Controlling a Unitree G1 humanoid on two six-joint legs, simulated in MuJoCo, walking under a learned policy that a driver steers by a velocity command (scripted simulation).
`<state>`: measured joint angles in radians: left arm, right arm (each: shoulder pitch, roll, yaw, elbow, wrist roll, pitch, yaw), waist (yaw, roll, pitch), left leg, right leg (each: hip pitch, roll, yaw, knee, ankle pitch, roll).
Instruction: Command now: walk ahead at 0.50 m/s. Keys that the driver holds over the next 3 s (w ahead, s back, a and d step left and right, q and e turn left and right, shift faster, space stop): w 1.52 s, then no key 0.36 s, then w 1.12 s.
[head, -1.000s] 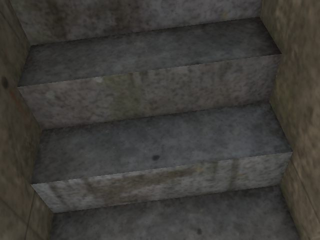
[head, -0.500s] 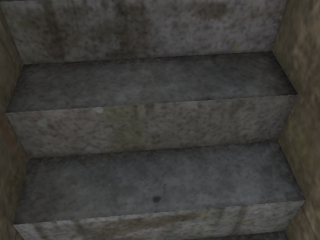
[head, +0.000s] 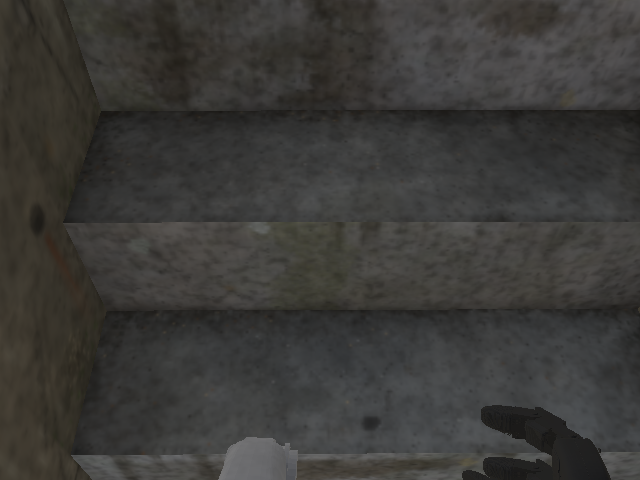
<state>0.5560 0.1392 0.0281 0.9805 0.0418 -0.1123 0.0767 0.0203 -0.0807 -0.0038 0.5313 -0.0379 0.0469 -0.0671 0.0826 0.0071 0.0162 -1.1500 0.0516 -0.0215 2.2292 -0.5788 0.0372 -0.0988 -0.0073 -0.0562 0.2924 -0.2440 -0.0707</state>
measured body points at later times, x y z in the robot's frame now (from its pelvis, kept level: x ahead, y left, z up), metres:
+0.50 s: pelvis +0.07 +0.04 +0.16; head +0.06 +0.12 +0.60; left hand +0.11 +0.28 -0.01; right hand +0.26 -0.16 +0.10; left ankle +0.15 +0.20 -0.53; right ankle +0.09 -0.13 -0.36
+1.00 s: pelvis +0.04 -0.10 -0.01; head +0.09 -0.16 +0.43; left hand -0.04 +0.07 -0.13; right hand +0.29 -0.20 -0.12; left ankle +0.02 +0.00 -0.46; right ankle -0.03 -0.15 -0.75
